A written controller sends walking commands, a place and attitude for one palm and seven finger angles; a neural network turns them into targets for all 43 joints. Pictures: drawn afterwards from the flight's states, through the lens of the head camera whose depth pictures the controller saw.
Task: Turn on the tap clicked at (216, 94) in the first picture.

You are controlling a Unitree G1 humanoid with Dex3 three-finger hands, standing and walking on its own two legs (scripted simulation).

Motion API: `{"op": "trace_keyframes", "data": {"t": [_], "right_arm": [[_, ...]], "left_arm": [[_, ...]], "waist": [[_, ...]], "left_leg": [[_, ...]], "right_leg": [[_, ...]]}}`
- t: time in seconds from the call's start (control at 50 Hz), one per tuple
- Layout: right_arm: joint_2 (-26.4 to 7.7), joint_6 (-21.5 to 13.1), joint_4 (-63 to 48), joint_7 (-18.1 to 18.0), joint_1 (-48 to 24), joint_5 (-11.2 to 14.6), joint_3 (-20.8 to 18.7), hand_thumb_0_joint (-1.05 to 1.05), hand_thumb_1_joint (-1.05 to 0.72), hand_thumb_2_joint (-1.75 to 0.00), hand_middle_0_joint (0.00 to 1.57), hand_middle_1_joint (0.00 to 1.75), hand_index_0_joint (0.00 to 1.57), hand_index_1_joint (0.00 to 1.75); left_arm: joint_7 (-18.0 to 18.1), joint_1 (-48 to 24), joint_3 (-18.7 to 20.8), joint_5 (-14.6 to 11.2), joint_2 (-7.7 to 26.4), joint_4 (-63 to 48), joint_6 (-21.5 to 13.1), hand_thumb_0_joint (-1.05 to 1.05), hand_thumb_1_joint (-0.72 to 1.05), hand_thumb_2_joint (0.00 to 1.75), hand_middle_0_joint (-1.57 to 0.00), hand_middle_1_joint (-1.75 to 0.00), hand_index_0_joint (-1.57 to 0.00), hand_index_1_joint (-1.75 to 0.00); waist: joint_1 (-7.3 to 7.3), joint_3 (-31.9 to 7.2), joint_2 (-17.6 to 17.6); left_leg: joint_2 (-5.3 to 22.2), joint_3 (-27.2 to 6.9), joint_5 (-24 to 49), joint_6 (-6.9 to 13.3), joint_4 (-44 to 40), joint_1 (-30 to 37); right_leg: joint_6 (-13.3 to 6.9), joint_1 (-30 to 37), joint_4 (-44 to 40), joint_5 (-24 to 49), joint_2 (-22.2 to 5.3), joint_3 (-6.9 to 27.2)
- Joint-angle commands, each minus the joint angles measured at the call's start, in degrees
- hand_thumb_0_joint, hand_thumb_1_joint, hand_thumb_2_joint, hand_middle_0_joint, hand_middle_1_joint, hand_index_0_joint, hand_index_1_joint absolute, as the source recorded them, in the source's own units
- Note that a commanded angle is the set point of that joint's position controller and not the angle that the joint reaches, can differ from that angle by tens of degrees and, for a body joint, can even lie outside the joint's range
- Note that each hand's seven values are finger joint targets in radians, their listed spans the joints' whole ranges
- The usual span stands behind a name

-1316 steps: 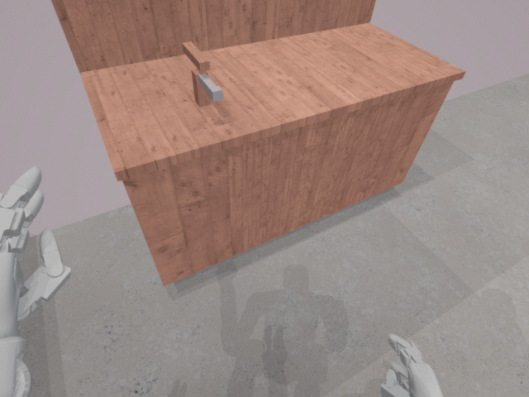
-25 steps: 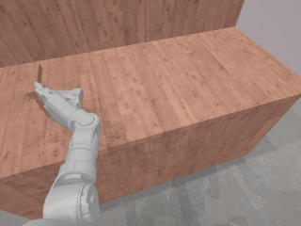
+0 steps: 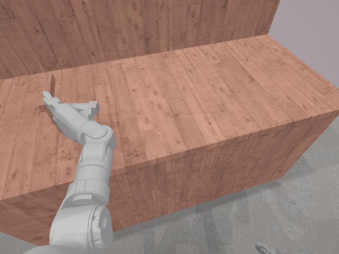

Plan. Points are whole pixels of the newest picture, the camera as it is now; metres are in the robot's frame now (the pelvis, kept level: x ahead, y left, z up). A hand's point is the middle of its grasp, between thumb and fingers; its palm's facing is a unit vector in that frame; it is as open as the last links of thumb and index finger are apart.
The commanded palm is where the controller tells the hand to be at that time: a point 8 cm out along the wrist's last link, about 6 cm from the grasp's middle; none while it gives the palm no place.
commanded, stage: lift the hand up off the lever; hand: left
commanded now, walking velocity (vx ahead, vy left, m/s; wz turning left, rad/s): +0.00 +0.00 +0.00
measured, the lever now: (93, 107) +0.49 +0.24 +0.05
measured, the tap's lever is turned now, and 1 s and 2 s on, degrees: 72 72 72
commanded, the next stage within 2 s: draw the hand back beside the body in 0.58 s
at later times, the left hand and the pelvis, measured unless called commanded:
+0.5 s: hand (84, 106) +0.41 +0.22 +0.14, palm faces +0.82 -0.57 -0.09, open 7.8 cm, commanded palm +0.36 +0.23 +0.14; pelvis +0.01 +0.00 +0.01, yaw +0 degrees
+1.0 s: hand (82, 125) +0.35 +0.20 +0.14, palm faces +0.34 -0.92 -0.17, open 7.7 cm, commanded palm +0.31 +0.24 +0.15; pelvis +0.02 +0.00 +0.02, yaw -3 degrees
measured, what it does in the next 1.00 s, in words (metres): stands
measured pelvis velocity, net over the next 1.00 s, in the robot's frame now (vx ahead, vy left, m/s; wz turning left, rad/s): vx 0.02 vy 0.00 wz -0.05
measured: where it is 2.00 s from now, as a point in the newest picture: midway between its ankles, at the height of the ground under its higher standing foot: outside the picture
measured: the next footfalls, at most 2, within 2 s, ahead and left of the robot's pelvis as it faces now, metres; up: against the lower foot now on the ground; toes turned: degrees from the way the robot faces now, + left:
none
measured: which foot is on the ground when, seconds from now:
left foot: down 0.00-1.00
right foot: down 0.00-1.00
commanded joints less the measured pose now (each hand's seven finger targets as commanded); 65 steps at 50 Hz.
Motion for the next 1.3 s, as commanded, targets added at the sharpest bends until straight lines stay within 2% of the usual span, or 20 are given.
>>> {"op": "trace_keyframes", "data": {"t": [0.0, 0.2, 0.26, 0.32, 0.46, 0.56, 0.66, 0.68, 0.72, 0.82, 0.84, 0.86, 0.88, 0.94, 0.96, 0.98, 1.06, 1.1, 1.14, 1.28], "right_arm": [[-6.67, -2.3, -6.27, -0.66, -3.02, 0.24, -2.25, 0.0, -0.9, -0.9, 0.2, 0.3, 0.2, 0.3], [-6.24, -2.11, -7.53, -0.63, -3.86, 0.48, -2.29, 0.0, -0.9, -0.9, 0.2, 0.3, 0.2, 0.3], [-6.33, -2.12, -7.35, -0.94, -5.01, 0.7, -2.26, 0.0, -0.9, -0.9, 0.2, 0.3, 0.2, 0.3], [-6.01, -2.57, -7.59, -0.94, -5.86, 0.95, -2.08, 0.0, -0.9, -0.9, 0.2, 0.3, 0.2, 0.3], [-6.37, -2.58, -6.67, -2.02, -7.78, 1.78, -1.53, 0.0, -0.9, -0.9, 0.2, 0.3, 0.2, 0.3], [-5.67, -3.08, -6.22, -1.8, -8.48, 1.21, -1.5, 0.0, -0.9, -0.9, 0.2, 0.3, 0.2, 0.3], [-5.56, -2.66, -6.58, -1.43, -7.96, 0.8, -1.9, 0.0, -0.9, -0.9, 0.2, 0.3, 0.2, 0.3], [-6.77, -1.29, -6.68, -2.18, -5.93, 1.26, -2.29, 0.0, -0.9, -0.9, 0.2, 0.3, 0.2, 0.3], [-6.7, -1.06, -8.76, -3.51, -4.92, 2.2, -2.24, 0.0, -0.9, -0.9, 0.2, 0.3, 0.2, 0.3], [-6.02, -0.29, -12.58, -5.44, -6.06, 5.1, -0.39, 0.0, -0.9, -0.9, 0.2, 0.3, 0.2, 0.3], [-5.77, -0.27, -13.44, -5.7, -6.78, 5.65, -0.16, 0.0, -0.9, -0.9, 0.2, 0.3, 0.2, 0.3], [-5.51, -0.28, -14.27, -5.82, -8.38, 6.07, 0.23, 0.0, -0.9, -0.9, 0.2, 0.3, 0.2, 0.3], [-6.38, -1.28, -13.55, -4.32, -6.05, 5.87, 0.48, 0.0, -0.9, -0.9, 0.2, 0.3, 0.2, 0.3], [-5.92, -2.73, -15.87, -3.25, -7.89, 6.36, 0.61, 0.0, -0.9, -0.9, 0.2, 0.3, 0.2, 0.3], [-5.92, -3.45, -16.42, -3.27, -8.68, 6.45, 0.63, 0.0, -0.9, -0.9, 0.2, 0.3, 0.2, 0.3], [-6.03, -4.51, -16.58, -3.15, -8.18, 6.08, 0.69, 0.0, -0.9, -0.9, 0.2, 0.3, 0.2, 0.3], [-6.63, -7.74, -16.45, -3.09, -8.37, 5.68, 0.71, 0.0, -0.9, -0.9, 0.2, 0.3, 0.2, 0.3], [-7.16, -8.47, -15.39, -3.28, -8.14, 5.52, 0.71, 0.0, -0.9, -0.9, 0.2, 0.3, 0.2, 0.3], [-7.16, -8.73, -15.0, -3.31, -8.38, 5.42, 0.79, 0.0, -0.9, -0.9, 0.2, 0.3, 0.2, 0.3], [-5.96, -7.77, -15.54, -2.73, -9.82, 5.11, 1.5, 0.0, -0.9, -0.9, 0.2, 0.3, 0.2, 0.3]], "left_arm": [[0.37, -27.14, -1.24, 2.31, 11.24, -13.14, -2.85, 0.0, 0.9, 0.9, -0.15, -0.15, -0.15, -0.15], [-0.25, -23.04, -2.88, 2.17, 9.6, -20.98, -0.76, 0.0, 0.9, 0.9, -0.15, -0.15, -0.15, -0.15], [-0.55, -21.83, -2.29, 1.94, 10.17, -21.79, 0.3, 0.0, 0.9, 0.9, -0.15, -0.15, -0.15, -0.15], [-1.31, -20.9, -6.87, 1.22, 5.55, -23.09, 1.66, 0.0, 0.9, 0.9, -0.15, -0.15, -0.15, -0.15], [-1.71, -20.01, -5.05, -0.47, 6.47, -19.24, 5.01, 0.0, 0.9, 0.9, -0.15, -0.15, -0.15, -0.15], [-0.17, -24.95, -5.23, 1.89, 7.32, -21.94, 4.05, 0.0, 0.9, 0.9, -0.15, -0.15, -0.15, -0.15], [-0.01, -21.52, -4.97, 2.5, 7.44, -24.1, 3.6, 0.0, 0.9, 0.9, -0.15, -0.15, -0.15, -0.15], [-9.42, -17.78, -16.17, 4.63, 5.01, -28.07, 3.18, 0.0, 0.9, 0.9, -0.15, -0.15, -0.15, -0.15], [-16.05, -15.0, -10.67, 2.0, 11.14, -31.78, 2.01, 0.0, 0.9, 0.9, -0.15, -0.16, -0.15, -0.16], [-33.27, 5.07, -8.39, -8.04, 13.53, -37.02, 0.32, 0.0, 0.9, 0.9, -0.16, -0.17, -0.16, -0.17], [-34.64, 8.73, -5.14, -10.04, 15.66, -39.39, 0.55, 0.0, 0.9, 0.9, -0.16, -0.18, -0.16, -0.18], [-35.12, 12.34, -2.95, -11.5, 16.46, -40.8, 1.44, 0.0, 0.9, 0.9, -0.16, -0.18, -0.16, -0.18], [-36.43, 18.27, -0.8, -8.65, 29.12, -38.95, -1.2, 0.0, 0.9, 0.9, -0.16, -0.18, -0.16, -0.18], [-40.4, 19.94, -5.84, -9.88, 23.51, -45.33, -4.87, 0.0, 0.9, 0.9, -0.16, -0.19, -0.16, -0.19], [-41.12, 17.21, -5.64, -9.81, 24.84, -49.77, -6.06, 0.0, 0.9, 0.9, -0.16, -0.19, -0.16, -0.19], [-41.36, 14.7, -6.61, -9.26, 25.01, -53.26, -7.35, 0.0, 0.9, 0.9, -0.17, -0.2, -0.17, -0.2], [-41.95, 12.74, -12.22, -8.92, 21.41, -57.03, -10.09, 0.0, 0.9, 0.9, -0.17, -0.21, -0.17, -0.21], [-41.58, 14.53, -12.76, -8.89, 20.82, -52.3, -10.55, 0.0, 0.9, 0.9, -0.17, -0.22, -0.17, -0.22], [-41.55, 16.63, -12.36, -8.75, 20.85, -50.82, -11.11, 0.0, 0.9, 0.9, -0.17, -0.22, -0.17, -0.22], [-42.62, 28.83, -6.21, -9.16, 24.11, -53.47, -12.57, 0.0, 0.9, 0.9, -0.18, -0.24, -0.18, -0.24]], "waist": [[0.01, -18.67, -3.66], [1.46, -20.66, -1.91], [1.73, -18.83, -1.55], [1.31, -17.48, -1.42], [1.64, -12.23, -5.23], [2.08, -15.38, -2.17], [2.85, -20.04, -0.89], [-0.38, -21.11, -3.77], [1.43, -22.75, -2.32], [4.38, -13.51, -6.35], [5.7, -13.24, -7.08], [7.19, -11.56, -3.19], [5.13, -8.03, -2.07], [4.5, -4.16, -3.69], [4.34, -3.6, 2.71], [3.61, -4.97, 4.56], [1.59, -3.23, 3.46], [1.06, 0.03, -1.12], [1.43, 0.75, -3.55], [4.74, -0.11, 1.23]], "left_leg": [[-1.77, 3.91, 12.21, 1.52, -6.11, -3.38], [-1.37, 4.4, 19.48, 0.77, -6.75, -0.22], [-1.32, 4.3, 18.23, 0.79, -7.36, 0.07], [-1.3, 4.36, 18.02, 0.55, -8.11, 1.4], [-1.7, 4.01, 12.58, 1.18, -10.23, 0.59], [-1.57, 3.75, 12.57, 0.84, -9.66, 1.78], [-1.36, 4.02, 19.27, -0.01, -8.21, 2.89], [-1.01, 5.01, 22.06, 1.24, -7.27, 6.6], [-1.31, 5.6, 24.56, 2.06, -8.5, 7.91], [-0.5, 5.14, 22.23, 2.54, -12.66, 7.42], [-0.43, 5.34, 21.48, 2.56, -13.55, 7.51], [-0.58, 5.3, 20.39, 2.24, -14.36, 7.82], [-0.55, 6.02, 20.99, 3.02, -15.79, 9.64], [-0.49, 5.93, 20.88, 2.87, -17.63, 10.64], [-0.8, 6.15, 20.81, 2.66, -17.99, 12.63], [-1.03, 6.16, 21.1, 2.5, -18.22, 14.29], [-0.93, 5.1, 18.02, 2.31, -19.69, 17.63], [-0.95, 4.67, 12.92, 2.7, -20.51, 16.75], [-1.25, 4.36, 9.69, 2.93, -21.37, 16.02], [-1.3, 3.71, 10.44, 1.96, -23.96, 14.11]], "right_leg": [[0.02, 20.51, -4.61, 4.3, 0.04, 0.61], [-0.46, 24.34, -3.79, 12.39, 0.14, 0.23], [-0.54, 24.21, -4.82, 10.34, 0.13, 0.26], [-0.59, 23.52, -5.41, 9.27, 0.19, -0.07], [-0.07, 22.34, -9.13, 1.72, -0.21, 0.68], [-0.28, 21.97, -8.28, 1.45, -0.23, 0.67], [-0.58, 24.77, -5.75, 9.67, -0.17, 0.21], [-0.58, 25.86, -3.82, 16.6, -0.24, 1.02], [-0.69, 30.42, -4.72, 21.29, 0.02, 1.33], [-0.46, 35.31, -8.03, 21.82, 0.38, 2.08], [-0.37, 37.01, -9.02, 20.82, 0.46, 2.41], [-0.53, 36.67, -9.64, 18.58, 0.45, 2.46], [-0.33, 36.23, -9.69, 18.59, -0.68, 2.77], [-0.15, 34.43, -12.0, 16.13, 0.06, 2.51], [-0.3, 33.33, -12.93, 14.97, -0.02, 2.74], [-0.21, 33.7, -13.71, 15.0, 0.01, 2.68], [-0.02, 30.62, -15.86, 9.99, 1.14, 1.81], [0.39, 28.84, -17.11, 5.11, 1.45, 1.42], [0.49, 28.97, -18.01, 1.84, 1.41, 1.39], [-0.42, 34.55, -17.92, 3.08, 1.05, 1.57]]}}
